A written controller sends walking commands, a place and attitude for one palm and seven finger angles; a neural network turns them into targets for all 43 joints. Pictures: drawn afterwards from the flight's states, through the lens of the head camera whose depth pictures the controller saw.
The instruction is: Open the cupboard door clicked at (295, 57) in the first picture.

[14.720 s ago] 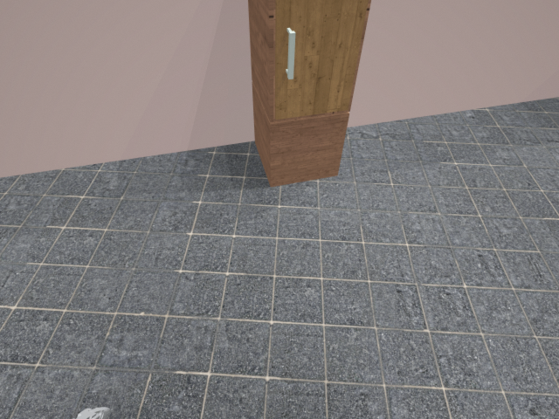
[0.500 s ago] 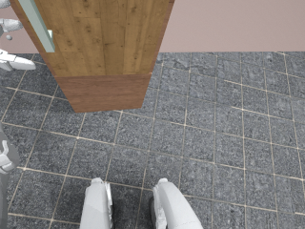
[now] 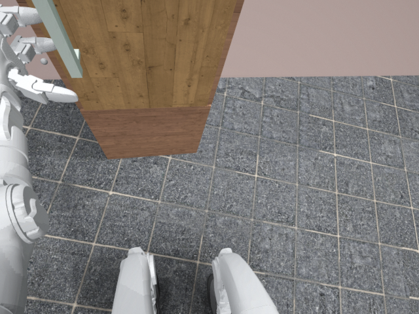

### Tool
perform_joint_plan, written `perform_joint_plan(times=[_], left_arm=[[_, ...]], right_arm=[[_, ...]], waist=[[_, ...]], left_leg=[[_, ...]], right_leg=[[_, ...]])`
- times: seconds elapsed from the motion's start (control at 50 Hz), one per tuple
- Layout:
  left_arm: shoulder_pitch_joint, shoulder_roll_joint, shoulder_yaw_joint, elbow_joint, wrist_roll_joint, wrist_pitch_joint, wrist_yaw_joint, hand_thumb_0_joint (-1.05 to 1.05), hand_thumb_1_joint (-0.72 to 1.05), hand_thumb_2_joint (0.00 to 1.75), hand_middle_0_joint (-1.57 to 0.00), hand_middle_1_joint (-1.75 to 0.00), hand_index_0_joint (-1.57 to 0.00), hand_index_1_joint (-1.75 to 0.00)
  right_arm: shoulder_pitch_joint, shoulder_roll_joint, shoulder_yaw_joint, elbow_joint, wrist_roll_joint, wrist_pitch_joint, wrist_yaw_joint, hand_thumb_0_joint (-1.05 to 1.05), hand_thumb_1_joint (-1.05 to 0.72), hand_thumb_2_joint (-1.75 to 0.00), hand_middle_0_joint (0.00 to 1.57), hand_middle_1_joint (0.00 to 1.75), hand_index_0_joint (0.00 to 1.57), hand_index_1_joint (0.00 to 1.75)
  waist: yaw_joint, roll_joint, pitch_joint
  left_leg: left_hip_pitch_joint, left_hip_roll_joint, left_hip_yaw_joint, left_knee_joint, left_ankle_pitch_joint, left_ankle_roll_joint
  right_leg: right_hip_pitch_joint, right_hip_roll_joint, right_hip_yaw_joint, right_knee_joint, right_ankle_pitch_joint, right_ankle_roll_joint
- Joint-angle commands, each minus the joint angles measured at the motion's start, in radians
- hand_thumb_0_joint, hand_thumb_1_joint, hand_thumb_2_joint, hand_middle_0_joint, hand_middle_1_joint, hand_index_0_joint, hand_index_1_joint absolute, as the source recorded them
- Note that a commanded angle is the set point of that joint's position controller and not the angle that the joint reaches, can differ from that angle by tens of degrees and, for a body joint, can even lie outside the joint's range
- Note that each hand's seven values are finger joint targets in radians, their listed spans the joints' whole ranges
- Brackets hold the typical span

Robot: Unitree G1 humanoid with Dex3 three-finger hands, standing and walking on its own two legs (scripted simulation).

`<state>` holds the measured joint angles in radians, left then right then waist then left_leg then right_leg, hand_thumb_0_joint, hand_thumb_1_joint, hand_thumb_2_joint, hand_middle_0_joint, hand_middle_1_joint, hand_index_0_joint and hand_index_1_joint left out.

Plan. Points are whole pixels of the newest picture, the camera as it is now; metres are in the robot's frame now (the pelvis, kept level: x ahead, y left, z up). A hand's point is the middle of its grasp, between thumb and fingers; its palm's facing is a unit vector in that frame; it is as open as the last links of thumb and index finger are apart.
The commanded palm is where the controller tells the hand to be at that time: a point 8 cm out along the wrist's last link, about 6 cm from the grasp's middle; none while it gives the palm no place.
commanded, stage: slide the fingers in behind the handle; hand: left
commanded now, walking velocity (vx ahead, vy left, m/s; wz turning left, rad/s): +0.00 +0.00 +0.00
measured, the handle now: (61, 30) +0.59 +0.21 +0.07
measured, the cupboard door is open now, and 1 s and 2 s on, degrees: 0 0 1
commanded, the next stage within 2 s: close the thumb around the handle in 0.92 s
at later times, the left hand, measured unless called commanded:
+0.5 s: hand (72, 60) +0.54 +0.20 +0.06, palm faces +0.07 -1.00 +0.00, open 14.0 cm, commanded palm +0.53 +0.22 +0.06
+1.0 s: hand (74, 60) +0.54 +0.19 +0.06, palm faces +0.07 -1.00 -0.02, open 13.8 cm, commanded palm +0.53 +0.22 +0.06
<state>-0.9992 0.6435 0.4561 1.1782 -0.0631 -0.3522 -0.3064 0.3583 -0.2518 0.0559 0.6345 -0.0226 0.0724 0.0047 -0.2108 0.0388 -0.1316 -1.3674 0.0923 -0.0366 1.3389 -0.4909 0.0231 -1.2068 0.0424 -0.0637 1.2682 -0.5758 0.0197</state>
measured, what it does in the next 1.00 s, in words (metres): stands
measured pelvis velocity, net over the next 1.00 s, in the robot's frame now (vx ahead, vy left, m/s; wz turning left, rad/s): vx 0.00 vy -0.01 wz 0.02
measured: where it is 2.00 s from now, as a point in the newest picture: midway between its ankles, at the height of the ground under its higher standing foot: (186, 312)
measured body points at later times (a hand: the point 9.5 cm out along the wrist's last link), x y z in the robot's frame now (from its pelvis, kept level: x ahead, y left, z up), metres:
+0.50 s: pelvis +0.00 -0.01 +0.00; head +0.17 +0.03 +0.42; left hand +0.53 +0.25 +0.06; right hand +0.01 -0.27 -0.10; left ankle +0.06 +0.11 -0.61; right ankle +0.01 -0.14 -0.61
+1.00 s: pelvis +0.00 -0.01 +0.00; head +0.17 +0.03 +0.41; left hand +0.53 +0.25 +0.06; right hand +0.00 -0.28 -0.11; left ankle +0.05 +0.11 -0.61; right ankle +0.01 -0.14 -0.61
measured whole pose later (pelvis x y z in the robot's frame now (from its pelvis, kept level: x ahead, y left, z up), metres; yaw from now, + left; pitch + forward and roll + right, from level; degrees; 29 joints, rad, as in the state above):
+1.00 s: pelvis +0.00 -0.01 +0.00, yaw +1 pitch +29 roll -6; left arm -1.03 0.56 0.39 1.20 -0.04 -0.39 -0.19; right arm 0.36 -0.25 0.04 0.65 -0.04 0.07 0.02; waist -0.21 0.05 -0.14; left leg -1.38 0.09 -0.05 1.34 -0.49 0.00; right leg -1.22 0.04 -0.07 1.29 -0.59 0.00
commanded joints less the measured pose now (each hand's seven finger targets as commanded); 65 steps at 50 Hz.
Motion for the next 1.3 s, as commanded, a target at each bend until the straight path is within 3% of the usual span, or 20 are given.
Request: perform_joint_plan(times=[0.0,0.1,0.18,0.22,0.28,0.34,0.38,0.42,0.46,0.5,0.54,0.68,0.72,0.78,0.9,1.0,1.04,1.08,1.12,1.28], left_arm=[[-0.442,0.24,0.02,-0.224,-0.004,-0.083,0.024,0.0,-0.5,0.3,-0.3,-1.2,-0.3,-1.2],[-0.447,0.181,-0.018,-0.211,0.002,-0.091,0.043,0.0,-0.5,0.3,-0.3,-1.2,-0.3,-1.2],[-0.451,0.196,-0.003,-0.239,0.007,-0.099,0.056,0.0,-0.5,0.3,-0.3,-1.2,-0.3,-1.2],[-0.452,0.124,-0.05,-0.242,0.005,-0.101,0.061,0.0,-0.5,0.3,-0.3,-1.2,-0.3,-1.2],[-0.457,0.147,-0.021,-0.249,-0.003,-0.108,0.073,0.0,-0.5,0.3,-0.3,-1.2,-0.3,-1.2],[-0.419,0.137,-0.02,-0.2,0.002,-0.098,0.089,0.0,-0.5,0.3,-0.3,-1.2,-0.3,-1.2],[-0.444,0.131,-0.034,-0.194,0.015,-0.103,0.103,0.0,-0.5,0.3,-0.3,-1.2,-0.3,-1.2],[-0.459,0.118,-0.042,-0.19,0.018,-0.107,0.117,0.0,-0.5,0.3,-0.3,-1.2,-0.3,-1.2],[-0.49,0.136,-0.027,-0.215,0.016,-0.123,0.125,0.0,-0.5,0.3,-0.3,-1.2,-0.3,-1.2],[-0.494,0.104,-0.056,-0.227,0.024,-0.132,0.126,0.0,-0.5,0.3,-0.3,-1.2,-0.3,-1.2],[-0.471,0.119,-0.045,-0.195,0.024,-0.126,0.123,0.0,-0.5,0.3,-0.3,-1.2,-0.3,-1.2],[-0.503,0.133,-0.049,-0.187,0.02,-0.112,0.105,0.0,-0.5,0.3,-0.3,-1.2,-0.3,-1.2],[-0.492,0.103,-0.067,-0.175,0.015,-0.103,0.103,0.0,-0.5,0.3,-0.3,-1.2,-0.3,-1.2],[-0.524,0.134,-0.054,-0.174,0.016,-0.099,0.106,0.0,-0.5,0.3,-0.3,-1.2,-0.3,-1.2],[-0.5,0.076,-0.085,-0.204,0.016,-0.103,0.107,0.0,-0.5,0.3,-0.3,-1.2,-0.3,-1.2],[-0.499,0.126,-0.049,-0.202,0.019,-0.109,0.12,0.0,-0.5,0.3,-0.3,-1.2,-0.3,-1.2],[-0.509,0.089,-0.078,-0.196,0.022,-0.111,0.124,0.0,-0.39,0.35,-0.31,-1.21,-0.31,-1.21],[-0.517,0.14,-0.039,-0.224,0.024,-0.122,0.129,0.0,-0.28,0.4,-0.32,-1.22,-0.32,-1.22],[-0.496,0.104,-0.064,-0.215,0.02,-0.121,0.123,0.0,-0.16,0.44,-0.32,-1.24,-0.32,-1.24],[-0.42,0.113,-0.029,-0.218,0.011,-0.126,0.131,0.0,0.28,0.64,-0.36,-1.28,-0.36,-1.28]], right_arm=[[0.197,-0.214,-0.077,-0.031,-0.01,-0.009,-0.015,0.0,-0.9,-0.9,0.2,0.3,0.2,0.3],[0.195,-0.208,-0.078,-0.03,-0.012,-0.005,-0.007,0.0,-0.9,-0.9,0.2,0.3,0.2,0.3],[0.199,-0.209,-0.081,-0.031,-0.015,-0.003,-0.004,0.0,-0.9,-0.9,0.2,0.3,0.2,0.3],[0.194,-0.202,-0.085,-0.028,-0.015,-0.003,0.0,0.0,-0.9,-0.9,0.2,0.3,0.2,0.3],[0.198,-0.205,-0.088,-0.025,-0.016,-0.002,-0.001,0.0,-0.9,-0.9,0.2,0.3,0.2,0.3],[0.198,-0.2,-0.085,-0.026,-0.015,0.0,0.001,0.0,-0.9,-0.9,0.2,0.3,0.2,0.3],[0.196,-0.198,-0.081,-0.026,-0.017,0.001,0.002,0.0,-0.9,-0.9,0.2,0.3,0.2,0.3],[0.195,-0.197,-0.082,-0.028,-0.019,0.0,0.003,0.0,-0.9,-0.9,0.2,0.3,0.2,0.3],[0.199,-0.197,-0.082,-0.027,-0.023,-0.004,0.003,0.0,-0.9,-0.9,0.2,0.3,0.2,0.3],[0.198,-0.191,-0.085,-0.024,-0.024,-0.004,0.007,0.0,-0.9,-0.9,0.2,0.3,0.2,0.3],[0.197,-0.196,-0.085,-0.022,-0.021,-0.003,0.006,0.0,-0.9,-0.9,0.2,0.3,0.2,0.3],[0.203,-0.199,-0.082,-0.016,-0.016,-0.003,-0.002,0.0,-0.9,-0.9,0.2,0.3,0.2,0.3],[0.202,-0.196,-0.083,-0.014,-0.017,-0.002,-0.002,0.0,-0.9,-0.9,0.2,0.3,0.2,0.3],[0.208,-0.202,-0.081,-0.009,-0.016,-0.004,-0.006,0.0,-0.9,-0.9,0.2,0.3,0.2,0.3],[0.206,-0.195,-0.087,-0.012,-0.019,-0.007,0.001,0.0,-0.9,-0.9,0.2,0.3,0.2,0.3],[0.205,-0.197,-0.083,-0.013,-0.018,-0.006,0.001,0.0,-0.9,-0.9,0.2,0.3,0.2,0.3],[0.201,-0.193,-0.083,-0.011,-0.019,-0.008,0.004,0.0,-0.9,-0.9,0.2,0.3,0.2,0.3],[0.206,-0.199,-0.084,-0.013,-0.022,-0.008,0.004,0.0,-0.9,-0.9,0.2,0.3,0.2,0.3],[0.198,-0.192,-0.083,-0.014,-0.021,-0.008,0.006,0.0,-0.9,-0.9,0.2,0.3,0.2,0.3],[0.2,-0.195,-0.088,-0.025,-0.018,0.001,0.009,0.0,-0.9,-0.9,0.2,0.3,0.2,0.3]], waist=[[-0.006,0.232,-0.56],[-0.014,0.237,-0.543],[-0.009,0.228,-0.58],[-0.02,0.229,-0.56],[-0.009,0.226,-0.585],[-0.01,0.175,-0.538],[-0.015,0.2,-0.524],[-0.026,0.174,-0.51],[-0.024,0.196,-0.539],[-0.026,0.21,-0.566],[-0.03,0.171,-0.544],[-0.031,0.207,-0.56],[-0.038,0.185,-0.541],[-0.048,0.176,-0.545],[-0.037,0.211,-0.576],[-0.024,0.205,-0.566],[-0.037,0.198,-0.541],[-0.024,0.216,-0.586],[-0.028,0.206,-0.57],[-0.004,0.18,-0.57]], left_leg=[[0.687,-0.021,-0.082,-0.125,0.354,0.005],[0.696,-0.022,-0.085,-0.129,0.355,0.002],[0.707,-0.021,-0.084,-0.124,0.389,0.002],[0.723,-0.022,-0.088,-0.13,0.374,0.001],[0.718,-0.025,-0.084,-0.13,0.378,0.0],[0.662,-0.03,-0.069,-0.132,0.345,0.005],[0.653,-0.03,-0.07,-0.13,0.337,0.006],[0.635,-0.031,-0.067,-0.127,0.309,0.008],[0.641,-0.032,-0.066,-0.119,0.331,0.01],[0.664,-0.033,-0.066,-0.115,0.353,0.007],[0.622,-0.034,-0.057,-0.109,0.325,0.012],[0.631,-0.034,-0.06,-0.103,0.335,0.013],[0.621,-0.033,-0.06,-0.105,0.32,0.014],[0.605,-0.032,-0.058,-0.099,0.315,0.018],[0.666,-0.033,-0.067,-0.105,0.347,0.011],[0.639,-0.034,-0.062,-0.108,0.335,0.011],[0.637,-0.034,-0.065,-0.112,0.316,0.012],[0.654,-0.034,-0.065,-0.107,0.351,0.011],[0.641,-0.036,-0.057,-0.107,0.347,0.012],[0.668,-0.034,-0.061,-0.129,0.378,0.006]], right_leg=[[0.01,0.03,-0.006,-0.151,0.256,-0.05],[-0.007,0.029,-0.01,-0.149,0.255,-0.05],[0.016,0.028,-0.007,-0.145,0.281,-0.05],[-0.003,0.029,-0.01,-0.154,0.27,-0.049],[0.021,0.027,-0.008,-0.152,0.277,-0.05],[0.049,0.029,-0.004,-0.164,0.27,-0.046],[0.026,0.028,-0.003,-0.157,0.261,-0.047],[0.029,0.029,-0.001,-0.163,0.25,-0.044],[0.038,0.028,0.003,-0.153,0.265,-0.047],[0.037,0.028,0.003,-0.151,0.279,-0.047],[0.054,0.03,0.009,-0.16,0.273,-0.043],[0.04,0.028,0.01,-0.154,0.276,-0.045],[0.037,0.028,0.007,-0.159,0.267,-0.044],[0.038,0.028,0.011,-0.158,0.268,-0.042],[0.018,0.028,0.003,-0.155,0.275,-0.047],[0.044,0.03,0.006,-0.155,0.271,-0.047],[0.03,0.03,0.003,-0.16,0.258,-0.046],[0.045,0.029,0.006,-0.151,0.282,-0.048],[0.061,0.029,0.009,-0.159,0.289,-0.045],[0.077,0.029,0.002,-0.16,0.308,-0.045]])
